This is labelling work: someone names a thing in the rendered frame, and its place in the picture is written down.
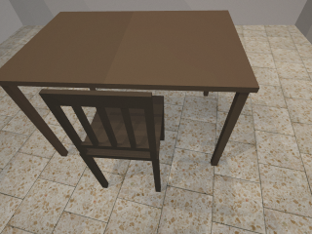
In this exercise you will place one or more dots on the chair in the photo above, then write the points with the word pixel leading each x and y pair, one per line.
pixel 127 126

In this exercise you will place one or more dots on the table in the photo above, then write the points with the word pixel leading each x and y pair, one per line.
pixel 195 51

